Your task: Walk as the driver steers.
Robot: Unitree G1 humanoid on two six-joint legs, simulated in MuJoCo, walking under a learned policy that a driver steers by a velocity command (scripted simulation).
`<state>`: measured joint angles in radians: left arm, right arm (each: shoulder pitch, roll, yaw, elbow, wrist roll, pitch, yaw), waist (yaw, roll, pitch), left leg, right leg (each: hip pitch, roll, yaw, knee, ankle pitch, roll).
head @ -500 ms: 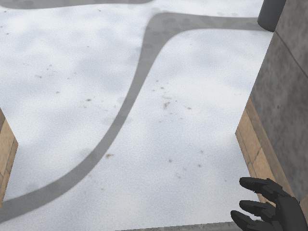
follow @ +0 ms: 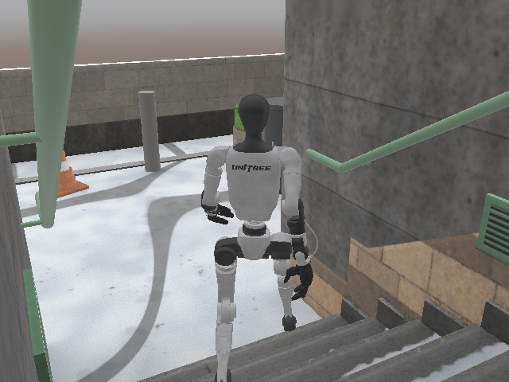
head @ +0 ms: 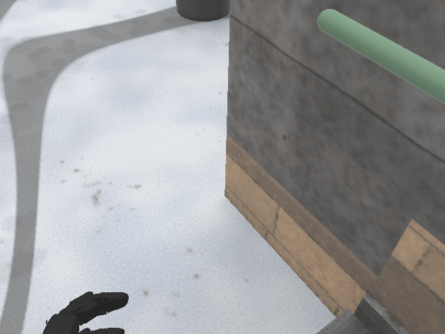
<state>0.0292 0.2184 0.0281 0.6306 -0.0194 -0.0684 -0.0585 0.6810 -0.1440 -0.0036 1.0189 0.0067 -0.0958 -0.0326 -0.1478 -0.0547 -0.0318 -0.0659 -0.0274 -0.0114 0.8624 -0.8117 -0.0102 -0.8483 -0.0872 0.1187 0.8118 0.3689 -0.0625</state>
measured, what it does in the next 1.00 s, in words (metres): goes down, turning left: right foot 0.17 m lower, then left foot 0.17 m lower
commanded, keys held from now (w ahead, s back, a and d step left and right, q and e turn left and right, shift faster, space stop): w+shift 0.02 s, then w+q+shift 0.20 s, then q+shift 0.68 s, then shift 0.10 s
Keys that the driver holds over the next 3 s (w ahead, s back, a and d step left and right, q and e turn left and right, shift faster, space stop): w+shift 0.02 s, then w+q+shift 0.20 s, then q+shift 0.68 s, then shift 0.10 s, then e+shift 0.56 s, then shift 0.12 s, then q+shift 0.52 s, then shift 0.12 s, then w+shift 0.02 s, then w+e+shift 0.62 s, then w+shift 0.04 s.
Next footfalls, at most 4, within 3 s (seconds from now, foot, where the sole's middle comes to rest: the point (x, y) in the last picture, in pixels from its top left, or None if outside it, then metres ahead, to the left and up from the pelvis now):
0.14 right None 0.29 -0.17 -0.87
0.56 left None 0.61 0.08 -1.04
0.88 right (197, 288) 0.82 -0.01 -1.04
1.18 left None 0.56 0.15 -1.04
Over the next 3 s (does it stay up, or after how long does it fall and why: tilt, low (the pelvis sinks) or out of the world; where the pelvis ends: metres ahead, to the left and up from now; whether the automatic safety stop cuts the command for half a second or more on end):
stays up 0.86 0.27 -0.30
